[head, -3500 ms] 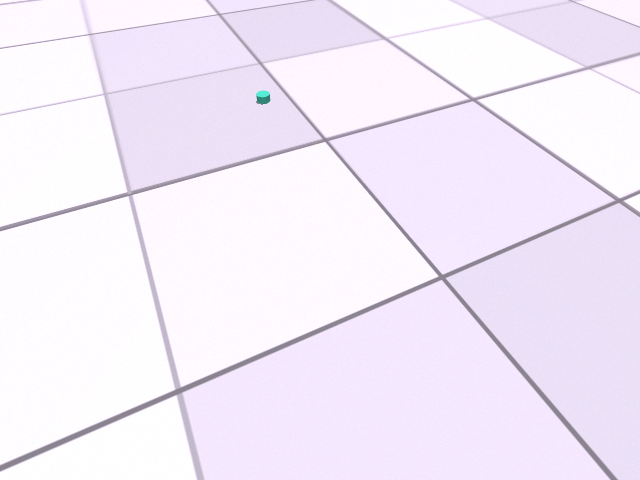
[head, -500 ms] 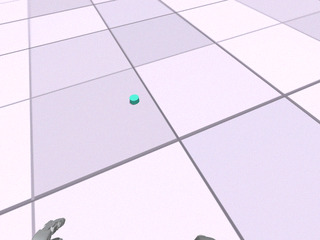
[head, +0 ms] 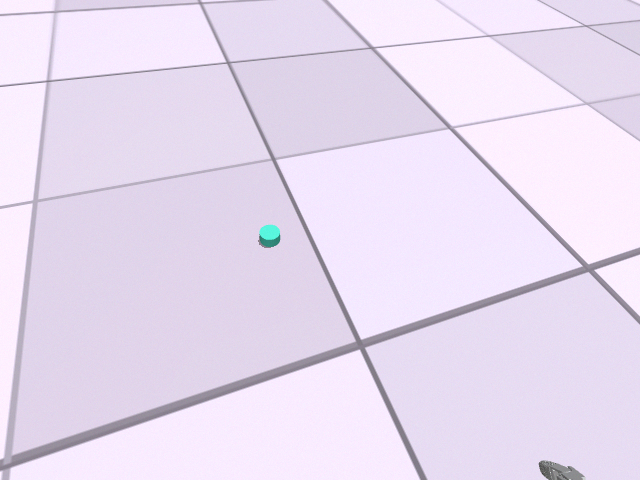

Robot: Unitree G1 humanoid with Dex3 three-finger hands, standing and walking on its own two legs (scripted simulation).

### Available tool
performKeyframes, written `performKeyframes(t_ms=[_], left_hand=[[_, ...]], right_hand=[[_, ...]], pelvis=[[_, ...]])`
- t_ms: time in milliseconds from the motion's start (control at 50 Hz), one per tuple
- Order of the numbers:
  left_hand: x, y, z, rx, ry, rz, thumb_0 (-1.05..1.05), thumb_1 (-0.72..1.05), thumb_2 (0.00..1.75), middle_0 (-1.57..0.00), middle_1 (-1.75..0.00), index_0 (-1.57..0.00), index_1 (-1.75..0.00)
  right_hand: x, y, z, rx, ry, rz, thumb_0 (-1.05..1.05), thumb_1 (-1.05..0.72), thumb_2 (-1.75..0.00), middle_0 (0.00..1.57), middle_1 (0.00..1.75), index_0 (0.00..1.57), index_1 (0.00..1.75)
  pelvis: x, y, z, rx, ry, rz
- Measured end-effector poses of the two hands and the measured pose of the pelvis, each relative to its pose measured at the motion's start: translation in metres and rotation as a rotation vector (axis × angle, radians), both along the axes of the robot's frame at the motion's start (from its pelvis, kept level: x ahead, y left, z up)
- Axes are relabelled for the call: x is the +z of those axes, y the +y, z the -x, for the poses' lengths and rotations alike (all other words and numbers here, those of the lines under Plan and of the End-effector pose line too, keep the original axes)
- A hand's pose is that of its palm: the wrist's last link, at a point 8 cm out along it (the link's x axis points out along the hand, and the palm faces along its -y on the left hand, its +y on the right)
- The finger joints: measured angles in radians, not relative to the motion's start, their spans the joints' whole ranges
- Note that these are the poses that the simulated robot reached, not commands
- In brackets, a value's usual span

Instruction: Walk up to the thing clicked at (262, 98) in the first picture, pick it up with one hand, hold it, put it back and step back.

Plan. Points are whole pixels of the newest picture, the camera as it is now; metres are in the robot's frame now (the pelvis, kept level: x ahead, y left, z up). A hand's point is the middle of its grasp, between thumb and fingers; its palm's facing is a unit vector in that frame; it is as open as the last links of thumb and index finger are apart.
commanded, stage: walk up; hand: left
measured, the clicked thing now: (269, 235) +1.11 +0.20 -0.74
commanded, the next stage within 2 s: none
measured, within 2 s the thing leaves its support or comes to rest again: neither
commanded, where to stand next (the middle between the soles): +0.71 -0.03 m, yaw +0 degrees
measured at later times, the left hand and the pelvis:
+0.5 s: hand (197, 343) +0.34 +0.21 -0.11, palm faces -0.06 -0.92 -0.39, open 7.4 cm; pelvis +0.22 -0.05 +0.00, yaw -2 degrees
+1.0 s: hand (184, 295) +0.45 +0.26 -0.15, palm faces -0.06 -0.94 -0.33, open 7.4 cm; pelvis +0.41 -0.01 +0.01, yaw -1 degrees
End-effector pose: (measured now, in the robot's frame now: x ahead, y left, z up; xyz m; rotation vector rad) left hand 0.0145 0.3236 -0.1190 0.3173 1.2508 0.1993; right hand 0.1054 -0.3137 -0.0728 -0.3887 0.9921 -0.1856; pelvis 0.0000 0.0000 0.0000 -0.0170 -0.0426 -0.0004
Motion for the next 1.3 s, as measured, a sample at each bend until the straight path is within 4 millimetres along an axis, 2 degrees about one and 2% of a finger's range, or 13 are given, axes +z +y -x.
performKeyframes(t_ms=[100, 220, 320, 420, 520, 600, 700, 780, 880, 980, 1100, 1200, 1300], left_hand=[[0.011, -0.003, -0.069, -0.055, -0.051, 0.028, 0.01, 0.91, 0.90, -0.21, -0.30, -0.20, -0.30], [0.026, -0.012, -0.147, -0.110, -0.070, 0.022, 0.00, 0.91, 0.90, -0.21, -0.30, -0.20, -0.30], [0.034, -0.029, -0.222, -0.138, -0.108, -0.011, 0.01, 0.91, 0.90, -0.21, -0.30, -0.20, -0.30], [0.035, -0.055, -0.292, -0.147, -0.201, -0.054, 0.00, 0.91, 0.90, -0.21, -0.30, -0.20, -0.30], [0.050, -0.075, -0.318, -0.124, -0.229, -0.044, 0.00, 0.91, 0.90, -0.21, -0.30, -0.20, -0.30], [0.053, -0.076, -0.326, -0.106, -0.196, -0.040, 0.00, 0.90, 0.90, -0.21, -0.30, -0.20, -0.30], [0.045, -0.060, -0.334, -0.065, -0.147, -0.035, 0.00, 0.90, 0.90, -0.21, -0.30, -0.20, -0.30], [0.028, -0.039, -0.344, -0.025, -0.102, -0.024, 0.00, 0.90, 0.90, -0.21, -0.30, -0.20, -0.30], [0.002, -0.016, -0.372, -0.008, -0.027, -0.014, 0.01, 0.90, 0.90, -0.21, -0.30, -0.20, -0.30], [0.005, -0.015, -0.419, -0.040, -0.026, 0.012, 0.01, 0.91, 0.90, -0.21, -0.30, -0.20, -0.30], [0.017, -0.021, -0.475, -0.078, -0.039, 0.020, 0.00, 0.91, 0.90, -0.21, -0.30, -0.20, -0.30], [0.027, -0.033, -0.529, -0.105, -0.065, -0.006, 0.01, 0.91, 0.90, -0.21, -0.30, -0.20, -0.30], [0.030, -0.049, -0.584, -0.116, -0.146, -0.062, 0.00, 0.91, 0.90, -0.21, -0.30, -0.20, -0.30]], right_hand=[[0.008, 0.005, -0.012, -0.038, 0.033, -0.007, 0.00, -0.90, -0.89, 0.20, 0.30, 0.21, 0.30], [0.001, -0.008, -0.021, -0.095, 0.107, -0.027, 0.00, -0.90, -0.89, 0.21, 0.30, 0.21, 0.30], [-0.019, -0.030, -0.037, -0.145, 0.181, -0.046, 0.01, -0.90, -0.89, 0.21, 0.30, 0.21, 0.30], [-0.048, -0.056, -0.076, -0.159, 0.234, -0.057, 0.01, -0.90, -0.90, 0.20, 0.30, 0.21, 0.30], [-0.045, -0.060, -0.137, -0.118, 0.210, -0.081, 0.01, -0.90, -0.90, 0.20, 0.30, 0.21, 0.30], [-0.035, -0.060, -0.185, -0.080, 0.171, -0.090, 0.01, -0.90, -0.90, 0.20, 0.30, 0.21, 0.30], [-0.024, -0.055, -0.237, -0.043, 0.169, -0.068, 0.01, -0.90, -0.90, 0.20, 0.30, 0.21, 0.30], [-0.017, -0.045, -0.284, -0.019, 0.155, -0.033, 0.01, -0.90, -0.90, 0.20, 0.30, 0.21, 0.30], [-0.011, -0.027, -0.338, -0.020, 0.074, 0.013, 0.01, -0.90, -0.90, 0.20, 0.30, 0.21, 0.30], [0.003, -0.015, -0.362, -0.047, 0.055, 0.011, 0.00, -0.90, -0.89, 0.20, 0.30, 0.21, 0.30], [0.002, -0.016, -0.379, -0.076, 0.094, -0.006, 0.00, -0.90, -0.89, 0.20, 0.30, 0.21, 0.30], [-0.013, -0.029, -0.392, -0.108, 0.140, -0.035, 0.00, -0.90, -0.89, 0.21, 0.30, 0.21, 0.30], [-0.043, -0.051, -0.420, -0.119, 0.182, -0.059, 0.01, -0.90, -0.89, 0.20, 0.30, 0.21, 0.30]], pelvis=[[0.012, 0.003, -0.040, -0.016, 0.000, -0.015], [0.017, -0.004, -0.091, -0.030, 0.005, -0.029], [0.010, -0.022, -0.140, -0.036, 0.009, -0.046], [-0.007, -0.048, -0.189, -0.031, -0.001, -0.029], [0.005, -0.054, -0.222, -0.029, -0.009, -0.031], [0.013, -0.056, -0.250, -0.025, -0.002, -0.021], [0.013, -0.050, -0.289, -0.015, 0.006, -0.004], [0.007, -0.038, -0.325, -0.004, 0.008, 0.015], [-0.005, -0.018, -0.368, 0.000, 0.001, 0.001], [0.006, -0.012, -0.400, -0.007, -0.005, -0.009], [0.013, -0.013, -0.439, -0.025, -0.006, -0.024], [0.011, -0.025, -0.475, -0.031, -0.006, -0.034], [-0.006, -0.046, -0.513, -0.029, -0.013, -0.022]])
